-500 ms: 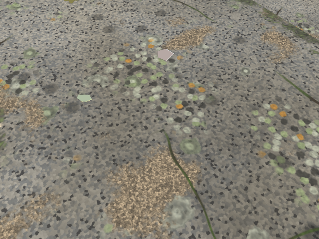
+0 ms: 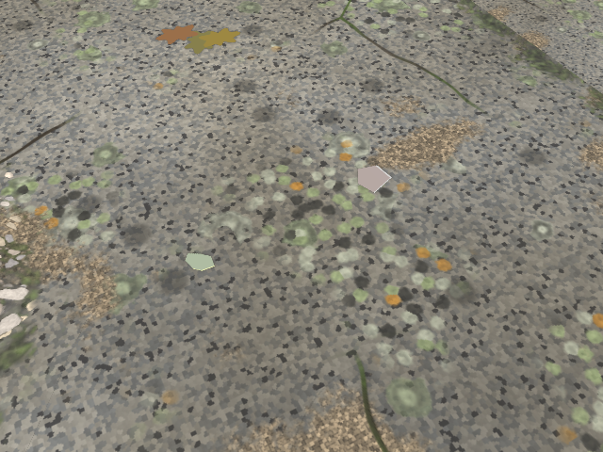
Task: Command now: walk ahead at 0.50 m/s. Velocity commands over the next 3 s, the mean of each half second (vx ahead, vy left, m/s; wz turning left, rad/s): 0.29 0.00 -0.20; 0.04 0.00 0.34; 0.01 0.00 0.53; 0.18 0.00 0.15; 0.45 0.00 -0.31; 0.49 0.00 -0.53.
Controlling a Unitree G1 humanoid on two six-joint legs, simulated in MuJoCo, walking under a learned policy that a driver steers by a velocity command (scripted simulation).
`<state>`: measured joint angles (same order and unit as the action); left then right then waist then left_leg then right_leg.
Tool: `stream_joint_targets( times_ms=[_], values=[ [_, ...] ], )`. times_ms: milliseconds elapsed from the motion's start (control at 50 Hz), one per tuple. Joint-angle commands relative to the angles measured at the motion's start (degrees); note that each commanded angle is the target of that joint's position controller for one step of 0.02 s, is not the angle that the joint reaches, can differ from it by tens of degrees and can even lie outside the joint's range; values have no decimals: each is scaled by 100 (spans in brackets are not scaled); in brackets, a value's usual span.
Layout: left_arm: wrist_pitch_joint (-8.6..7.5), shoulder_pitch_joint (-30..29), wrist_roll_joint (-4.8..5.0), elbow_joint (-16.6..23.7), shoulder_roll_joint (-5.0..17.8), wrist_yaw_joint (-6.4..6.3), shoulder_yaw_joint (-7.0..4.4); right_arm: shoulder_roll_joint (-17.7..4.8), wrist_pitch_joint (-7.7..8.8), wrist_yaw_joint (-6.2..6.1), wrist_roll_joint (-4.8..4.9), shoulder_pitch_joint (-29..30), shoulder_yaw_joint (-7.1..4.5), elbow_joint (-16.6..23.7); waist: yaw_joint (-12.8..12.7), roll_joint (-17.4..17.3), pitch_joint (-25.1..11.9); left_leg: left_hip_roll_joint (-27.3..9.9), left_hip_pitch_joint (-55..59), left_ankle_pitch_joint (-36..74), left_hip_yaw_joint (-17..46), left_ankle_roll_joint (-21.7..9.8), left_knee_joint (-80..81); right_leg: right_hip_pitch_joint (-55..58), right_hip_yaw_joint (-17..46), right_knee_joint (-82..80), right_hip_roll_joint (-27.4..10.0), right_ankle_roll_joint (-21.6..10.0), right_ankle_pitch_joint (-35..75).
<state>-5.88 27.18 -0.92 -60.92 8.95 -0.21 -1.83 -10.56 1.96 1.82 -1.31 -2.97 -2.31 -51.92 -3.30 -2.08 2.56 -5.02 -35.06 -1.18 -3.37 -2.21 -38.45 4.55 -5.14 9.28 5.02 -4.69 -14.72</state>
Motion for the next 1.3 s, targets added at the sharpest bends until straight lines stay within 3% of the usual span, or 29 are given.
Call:
stream_joint_targets(
  times_ms=[20,80,100,120,140,160,180,200,240,340,420,560,580,600,620,640,660,720,780,880,920,940,960,980,1000,1020,1080,1140,1300],
  values=[
    [-21,450,-44,34,813,-67,-141,-326,124,-11,9,658,-37,517,30,622,421,172,-242,-207,-141,-168,404,232,679,80,-1763,-655,3278],
    [-2,172,-73,43,962,-106,-184,-471,203,-78,7,10,-120,372,413,701,87,552,852,-842,-298,-470,756,352,503,1005,-1800,-506,5102],
    [24,103,-57,42,973,-94,-185,-569,251,-126,-12,-748,-190,124,726,603,-290,727,1770,-750,-347,-582,1070,198,459,1899,-1662,-426,5405],
    [32,29,8,94,882,-83,-148,-761,330,-189,-127,-1747,-276,-182,1104,429,-816,376,3210,-266,5,-740,1249,-617,362,3135,-1404,-296,4560],
    [34,227,199,316,473,-57,-34,-1339,381,-252,-293,-2534,-403,-260,1156,-412,-1667,-1309,4834,292,1863,-1106,1312,-2155,57,5113,-796,-66,1793],
    [78,845,319,198,455,-89,-95,-1521,294,-192,-108,-2335,-462,-240,812,-1086,-2213,-2298,5253,1686,3645,-1753,1845,-3203,378,6618,24,36,-1652],
    [151,382,162,215,778,-135,-187,-1198,263,-165,53,-1673,-384,-80,597,-160,-1526,-1999,4404,2005,2767,-1586,1842,-3343,850,6801,-412,17,-1251],
    [161,-63,90,336,642,-132,-176,-764,304,-162,70,-1180,-249,-3,485,21,-790,-1766,3587,2457,1906,-1398,1960,-3418,807,6608,-583,55,-982],
    [291,-270,-42,391,562,-90,-233,-377,346,-232,65,-1036,-126,-71,251,-38,-250,-1243,2686,2712,831,-910,2224,-3149,760,5982,-846,106,-695],
    [601,-339,-66,550,397,12,-285,-692,394,-337,48,-1215,-149,-27,-14,-259,-416,-1096,2411,3296,-102,-857,2251,-3174,482,5636,-711,258,-89],
    [662,-1043,-111,852,285,67,-193,-577,300,-387,29,-1424,-74,-104,146,-422,-318,-874,2402,3059,-489,-846,2204,-3109,350,4218,-737,299,489],
    [580,-1166,-63,679,441,-159,-97,-691,171,-271,51,-1563,-19,-383,224,-382,-310,-874,2695,2299,153,-858,1740,-1969,186,1996,-594,196,413],
    [494,-1073,-68,664,554,-201,-104,-747,122,-277,64,-1537,-45,-380,136,-180,-288,-794,2523,1725,271,-674,1568,-1520,319,1245,-738,186,1153],
    [395,-842,-106,617,960,-266,-192,-650,99,-290,61,-1669,-29,-300,210,235,-560,-593,2213,830,287,-459,1263,-819,790,1289,-1359,128,2450],
    [373,-903,-97,676,1279,-289,-258,-297,75,-288,108,-2093,14,-252,521,1007,-778,-46,1633,-1187,-65,-254,799,-243,1338,1531,-2199,-222,3923],
    [437,-960,69,710,1208,-295,-288,-178,-38,-335,156,-2031,35,-311,242,1378,-803,491,1574,-2494,-302,-116,254,-657,1678,1286,-2552,-804,3551],
    [459,-982,43,751,1110,-316,-282,-474,-138,-348,130,-1708,-83,-223,99,1306,-537,644,1247,-3239,-204,-85,-692,-888,1837,955,-2716,-1060,3011],
    [549,-1440,-30,912,1009,-435,-265,-450,-347,-270,20,-1483,-226,-68,389,825,-305,404,993,-3038,284,-18,-2261,-1671,1105,666,-2433,-990,2195],
    [581,-1804,-70,1040,869,-423,-231,-303,-404,-271,-27,-1647,-234,-45,537,852,-322,380,1128,-2712,107,125,-1756,-1840,574,746,-2156,-745,1670],
    [608,-1710,-95,1021,1246,-302,-348,-399,-476,-180,53,-1438,-233,295,365,1115,-623,382,1676,-2437,-135,62,-531,-1746,425,1077,-2415,-626,1412],
    [677,-1874,-62,1070,1360,-239,-399,-432,-449,-135,38,-1732,-245,304,572,891,-642,506,2369,-1765,-278,-93,438,-2152,150,1517,-2348,-239,760],
    [741,-1736,-77,1021,1274,-202,-416,-605,-398,-109,-6,-1788,-290,309,602,357,-452,423,2658,-1454,186,-218,1233,-2620,-155,2151,-2101,147,-92],
    [823,-1490,-82,1114,882,-139,-344,-1227,-332,-145,-68,-1738,-408,461,491,-1339,-222,-951,2767,-1161,2240,-540,2374,-3647,-752,3737,-1312,642,-1610],
    [889,-2156,-51,1520,840,-222,-291,-1835,-333,-186,-51,-1894,-547,516,716,-1583,137,-1798,1957,-258,3454,-1255,2749,-4121,-23,4512,-600,721,-2222],
    [905,-2299,-6,1565,875,-236,-278,-1607,-326,-237,-65,-1890,-511,457,598,-883,240,-1548,1837,-203,3073,-1357,2633,-3994,426,5071,-756,677,-1801],
    [875,-2157,50,1485,909,-208,-295,-1373,-323,-268,-11,-1560,-441,520,389,-590,256,-1142,1826,-387,2512,-1208,2475,-3962,562,5157,-797,613,-1258],
    [748,-1742,-98,1269,1078,-104,-358,-1112,-303,-257,64,-969,-370,842,206,-432,-294,-542,2510,582,1913,-985,2183,-3892,614,5389,-681,531,-471],
    [771,-1803,-39,1374,980,-94,-335,-1157,-246,-245,115,-1323,-391,819,315,-218,-504,-562,3027,905,2032,-1043,2069,-4008,695,5297,-641,628,-404],
    [792,-2112,14,1750,1042,-153,-269,-1395,-308,-246,46,-1559,-453,946,563,-428,-439,-546,3082,299,2757,-1249,2029,-3734,836,4101,-467,701,-805]
  ],
)
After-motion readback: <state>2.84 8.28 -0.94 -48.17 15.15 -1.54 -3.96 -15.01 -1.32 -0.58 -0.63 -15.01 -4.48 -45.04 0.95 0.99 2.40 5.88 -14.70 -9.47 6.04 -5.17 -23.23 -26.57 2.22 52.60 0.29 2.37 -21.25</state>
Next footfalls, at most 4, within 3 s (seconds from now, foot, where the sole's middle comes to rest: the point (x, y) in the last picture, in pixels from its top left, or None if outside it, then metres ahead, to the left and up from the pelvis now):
0.12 left None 0.24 0.11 -0.78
0.60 right None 0.29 -0.09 -0.78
0.94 left None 0.22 0.14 -0.78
1.52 right None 0.26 -0.05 -0.78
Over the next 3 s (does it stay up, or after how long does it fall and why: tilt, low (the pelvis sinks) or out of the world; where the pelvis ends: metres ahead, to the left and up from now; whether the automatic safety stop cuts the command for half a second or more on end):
stays up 0.76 0.20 -0.01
